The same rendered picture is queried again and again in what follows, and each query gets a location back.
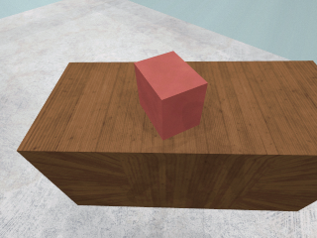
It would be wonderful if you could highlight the pedestal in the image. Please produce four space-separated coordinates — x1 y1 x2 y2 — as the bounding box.
17 60 317 212

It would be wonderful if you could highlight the carton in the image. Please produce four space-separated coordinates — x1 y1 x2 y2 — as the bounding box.
134 51 208 140

